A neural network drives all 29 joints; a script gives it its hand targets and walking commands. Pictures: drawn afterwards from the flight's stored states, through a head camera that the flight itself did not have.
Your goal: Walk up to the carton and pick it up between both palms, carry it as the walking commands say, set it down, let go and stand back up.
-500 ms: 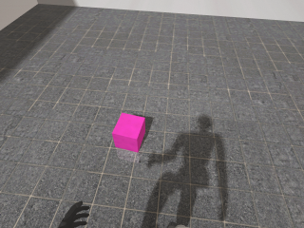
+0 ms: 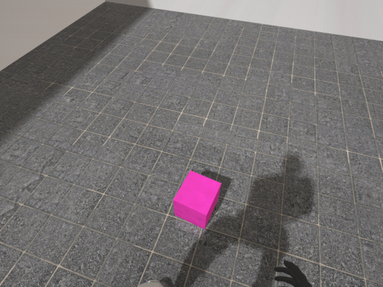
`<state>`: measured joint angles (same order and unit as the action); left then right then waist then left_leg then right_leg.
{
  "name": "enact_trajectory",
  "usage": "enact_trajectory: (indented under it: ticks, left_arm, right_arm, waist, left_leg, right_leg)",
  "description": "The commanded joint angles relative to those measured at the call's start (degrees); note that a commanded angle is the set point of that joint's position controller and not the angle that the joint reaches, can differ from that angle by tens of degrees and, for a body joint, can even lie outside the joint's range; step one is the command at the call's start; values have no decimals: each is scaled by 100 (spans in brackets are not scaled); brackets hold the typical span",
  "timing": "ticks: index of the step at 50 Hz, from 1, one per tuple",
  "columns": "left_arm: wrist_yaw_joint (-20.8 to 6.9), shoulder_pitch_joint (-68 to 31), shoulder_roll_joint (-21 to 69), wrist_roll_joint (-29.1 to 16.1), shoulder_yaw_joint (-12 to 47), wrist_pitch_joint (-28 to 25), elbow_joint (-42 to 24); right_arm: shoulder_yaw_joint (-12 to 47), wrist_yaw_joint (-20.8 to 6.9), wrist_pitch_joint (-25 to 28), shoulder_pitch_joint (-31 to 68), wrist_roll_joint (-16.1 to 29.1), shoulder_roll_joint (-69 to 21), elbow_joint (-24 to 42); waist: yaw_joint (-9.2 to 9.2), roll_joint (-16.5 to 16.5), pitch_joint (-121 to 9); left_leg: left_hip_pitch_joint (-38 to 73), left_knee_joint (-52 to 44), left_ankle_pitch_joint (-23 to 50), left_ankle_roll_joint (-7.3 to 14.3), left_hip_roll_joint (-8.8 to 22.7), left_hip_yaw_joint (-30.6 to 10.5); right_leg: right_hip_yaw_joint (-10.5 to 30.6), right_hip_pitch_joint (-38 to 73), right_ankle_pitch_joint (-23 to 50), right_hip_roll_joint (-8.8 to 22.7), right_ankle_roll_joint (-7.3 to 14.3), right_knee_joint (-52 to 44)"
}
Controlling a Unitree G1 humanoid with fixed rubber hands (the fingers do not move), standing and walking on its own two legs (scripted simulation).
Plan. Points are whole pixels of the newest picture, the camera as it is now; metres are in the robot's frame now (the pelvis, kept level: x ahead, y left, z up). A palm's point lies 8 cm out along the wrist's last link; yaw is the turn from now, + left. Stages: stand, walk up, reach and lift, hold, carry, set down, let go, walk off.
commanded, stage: walk up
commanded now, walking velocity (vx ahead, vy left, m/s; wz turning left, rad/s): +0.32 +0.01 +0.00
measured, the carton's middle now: (197, 199) +0.65 +0.04 -0.68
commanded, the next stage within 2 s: none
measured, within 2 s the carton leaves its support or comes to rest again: neither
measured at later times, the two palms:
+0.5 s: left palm (113, 237) +0.25 +0.23 -0.13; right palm out of the picture +0.07 -0.24 -0.15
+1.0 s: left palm (71, 280) +0.15 +0.29 -0.14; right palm (294, 267) +0.23 -0.21 -0.13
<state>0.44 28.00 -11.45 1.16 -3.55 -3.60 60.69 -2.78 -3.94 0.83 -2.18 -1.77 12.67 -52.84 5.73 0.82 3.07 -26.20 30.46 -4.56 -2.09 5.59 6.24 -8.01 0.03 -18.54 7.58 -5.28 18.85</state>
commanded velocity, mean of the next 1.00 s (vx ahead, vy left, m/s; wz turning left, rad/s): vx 0.12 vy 0.01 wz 0.02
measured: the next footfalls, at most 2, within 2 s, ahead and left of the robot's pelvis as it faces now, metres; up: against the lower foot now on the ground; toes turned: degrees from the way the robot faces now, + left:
left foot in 0.04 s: +0.15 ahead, +0.15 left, +0.00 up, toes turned +8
right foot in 0.48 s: +0.23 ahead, -0.12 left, +0.00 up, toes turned -8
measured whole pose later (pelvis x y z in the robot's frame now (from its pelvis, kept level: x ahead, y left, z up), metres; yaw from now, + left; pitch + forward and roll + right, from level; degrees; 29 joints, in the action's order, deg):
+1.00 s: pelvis +0.15 +0.04 +0.00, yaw +1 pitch +0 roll +0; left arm 0.6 16.3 -13.4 1.2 -3.2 1.3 57.1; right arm -2.7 0.6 -1.4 -10.3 -1.3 12.1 -56.2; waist 1.9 -0.8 1.8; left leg -12.8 27.4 -14.3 -1.4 2.4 1.1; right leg -6.3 -17.2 -15.4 5.9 -1.7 30.0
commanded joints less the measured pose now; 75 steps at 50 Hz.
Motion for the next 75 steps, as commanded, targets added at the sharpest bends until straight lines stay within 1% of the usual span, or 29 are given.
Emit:
enact_trajectory:
  ticks: [1,2,3,4,7,9,17,21,24,25,26,28,32,35,39,44,47,49,50,53,56,60,64,65,66,67,69,73,75]
  left_arm:
    - [-3,-9,-485,-69,29,37,-72]
    - [-17,190,-154,-26,143,31,-227]
    - [48,296,-220,-61,62,63,-345]
    - [76,-98,-515,-42,-36,108,-362]
    - [9,-230,-219,0,1,159,-104]
    - [-23,-137,-340,53,-101,345,-29]
    - [-244,-1713,-163,43,-2,434,-840]
    - [-104,-1641,-143,65,55,291,-712]
    - [-24,-840,-412,47,5,69,-365]
    - [27,-572,-828,64,-68,-6,-359]
    - [88,-1009,-1108,-109,-34,67,-442]
    - [130,-1293,-641,-101,47,68,-431]
    - [190,-1418,-580,-77,112,123,-583]
    - [359,-904,-1074,-79,-121,245,-594]
    - [344,-1057,-926,69,-156,309,-673]
    - [108,-1307,-699,108,-106,316,-639]
    - [-5,-1267,-718,-8,-61,400,-652]
    - [-49,-728,-2,-18,151,439,-670]
    - [-5,-979,-382,-58,32,561,-519]
    - [-9,-927,-526,-50,26,538,-295]
    - [58,-752,-480,-20,57,387,-71]
    - [83,-998,-454,-8,79,313,98]
    - [92,-901,-627,-113,-7,332,-106]
    - [138,-384,-1252,-66,-300,456,-78]
    - [191,-195,-1573,-26,-474,546,-17]
    - [221,-214,-1518,-10,-482,580,-74]
    - [224,-840,-1100,11,-422,473,-253]
    - [96,-1614,-1319,-2,-420,395,-494]
    - [27,-1578,-1045,42,-323,388,-586]
  right_arm:
    - [-132,199,326,-1315,-27,603,-319]
    - [-255,298,414,-2151,-47,1160,-474]
    - [-431,344,365,-2741,62,1763,-630]
    - [-390,348,325,-2457,174,1524,-629]
    - [-104,363,397,-1225,87,560,-398]
    - [-114,409,419,-1530,112,656,-485]
    - [-127,444,293,-1829,36,542,-731]
    - [-185,444,257,-2081,19,699,-840]
    - [-142,419,168,-2075,82,425,-865]
    - [-23,450,152,-2134,40,-55,-737]
    - [-1,538,31,-2237,152,-316,-714]
    - [-49,605,-136,-2180,164,-23,-850]
    - [-98,592,-333,-2214,95,-6,-980]
    - [-295,530,-505,-1696,9,344,-605]
    - [-287,403,-552,-1230,26,309,-189]
    - [-23,377,-420,-1134,97,-83,-115]
    - [-69,490,-266,-1626,4,258,-386]
    - [-141,484,-97,-1333,61,1006,-191]
    - [-95,471,-98,-1029,81,889,-139]
    - [36,493,-16,-477,63,561,-137]
    - [50,513,28,-843,144,516,-320]
    - [47,530,-10,-1149,208,363,-573]
    - [-172,536,-25,-1143,227,653,-559]
    - [-479,402,-173,-871,32,1218,-336]
    - [-327,313,-220,-349,-75,737,-24]
    - [-187,268,-176,-113,-83,381,253]
    - [-205,196,-94,-357,-2,460,341]
    - [-87,186,-7,-1339,66,224,134]
    - [-168,374,55,-2302,115,411,-299]
  waist:
    - [-801,-470,-644]
    - [-1014,1046,-1289]
    - [-1202,1996,-1797]
    - [-1098,1344,-1524]
    - [-512,725,-587]
    - [-502,455,-576]
    - [-612,1448,84]
    - [-724,767,47]
    - [-393,127,-226]
    - [-333,-1088,-349]
    - [-478,-1783,-280]
    - [-652,-1224,-370]
    - [-736,-972,-538]
    - [-483,-522,-481]
    - [-493,-1155,-437]
    - [-538,-1675,-595]
    - [-724,-762,-429]
    - [-378,1299,-366]
    - [-591,1363,-40]
    - [-327,1095,276]
    - [-374,750,-118]
    - [-529,2,13]
    - [-558,121,-148]
    - [-380,798,-102]
    - [-124,-572,531]
    - [34,-1603,673]
    - [-375,-1347,349]
    - [-844,-1393,-109]
    - [-1158,-654,-355]
  left_leg:
    - [2683,-532,117,-17,-96,167]
    - [3812,-483,1191,186,1345,-1365]
    - [4112,-1183,1960,960,2363,-2916]
    - [3520,-1254,2107,1122,2282,-2717]
    - [1997,-1300,2403,859,1491,-1355]
    - [1764,-1398,2384,787,1609,-1444]
    - [1172,-2172,-999,743,665,-417]
    - [1336,-1831,-720,869,1054,-787]
    - [701,-611,-1322,500,495,-411]
    - [339,531,-1811,161,142,-112]
    - [689,719,-2692,-33,-180,-260]
    - [662,1397,-2801,29,-270,-484]
    - [612,1867,-2180,50,-268,-563]
    - [-316,3022,-2080,-118,-258,-758]
    - [-461,2995,-1636,-198,-278,-746]
    - [1035,779,-1458,-24,-528,-289]
    - [2272,-1028,-588,57,-470,-207]
    - [1824,-2023,-910,355,1356,-2225]
    - [856,-2399,-2513,752,1307,-2285]
    - [1004,-2072,-1022,603,551,-1362]
    - [1508,-1618,32,546,447,-1136]
    - [1681,-1535,-438,371,115,-990]
    - [1844,-1233,-1252,352,176,-806]
    - [914,-539,-3619,233,-229,-120]
    - [-202,594,-3157,-13,-507,103]
    - [-728,1617,-2369,-122,-329,-370]
    - [-392,2095,-1397,-250,21,-732]
    - [1748,184,-1782,-196,-501,-90]
    - [3078,-790,-1628,-114,-594,320]
  right_leg:
    - [-146,-1205,1576,179,581,1358]
    - [-20,-2194,-761,-7,414,2957]
    - [323,-2963,-1873,-475,419,4170]
    - [706,-3134,-1638,-209,432,4665]
    - [765,-2839,-587,147,411,4432]
    - [757,-2627,-306,65,314,4553]
    - [190,-2422,529,-211,256,2385]
    - [89,-1848,333,-332,299,1586]
    - [219,-189,635,-230,400,332]
    - [1661,83,1472,1186,547,-327]
    - [2156,-894,4092,1828,1108,-504]
    - [1443,-588,5718,1268,1463,140]
    - [1099,-761,4790,1048,1386,69]
    - [1696,-609,4280,1826,1534,117]
    - [1212,-958,2903,1399,1419,-73]
    - [679,-1476,1080,510,1314,-316]
    - [700,-2050,207,480,973,86]
    - [278,-2140,-568,-213,437,960]
    - [523,-1708,-669,-290,341,1352]
    - [656,-1478,136,-432,338,1248]
    - [722,-951,969,-355,335,307]
    - [933,-1041,1148,-160,394,-91]
    - [776,-1217,565,-82,526,261]
    - [2090,-1310,-2324,489,887,12]
    - [3099,-1291,-3232,1173,1087,-726]
    - [4001,-1428,-3054,1710,1343,-1283]
    - [3330,-1781,-1788,1370,1049,-1099]
    - [1919,-2862,-1416,427,861,-643]
    - [1432,-3396,-1793,-169,733,469]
